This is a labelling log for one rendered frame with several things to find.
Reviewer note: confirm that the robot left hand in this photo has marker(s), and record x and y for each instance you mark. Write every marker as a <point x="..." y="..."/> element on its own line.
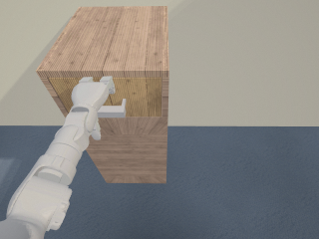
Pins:
<point x="93" y="94"/>

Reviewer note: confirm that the handle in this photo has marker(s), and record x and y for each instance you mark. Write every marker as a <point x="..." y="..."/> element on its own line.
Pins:
<point x="117" y="112"/>

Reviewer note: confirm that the cabinet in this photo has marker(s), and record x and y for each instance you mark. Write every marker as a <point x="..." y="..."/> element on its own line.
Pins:
<point x="118" y="42"/>

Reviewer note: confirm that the left robot forearm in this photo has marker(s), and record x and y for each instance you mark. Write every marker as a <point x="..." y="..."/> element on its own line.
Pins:
<point x="61" y="158"/>

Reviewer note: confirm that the drawer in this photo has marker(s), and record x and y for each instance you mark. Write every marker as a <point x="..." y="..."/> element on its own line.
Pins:
<point x="142" y="94"/>

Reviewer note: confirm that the robot left upper arm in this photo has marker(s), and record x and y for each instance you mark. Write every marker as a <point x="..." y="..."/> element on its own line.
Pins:
<point x="41" y="206"/>

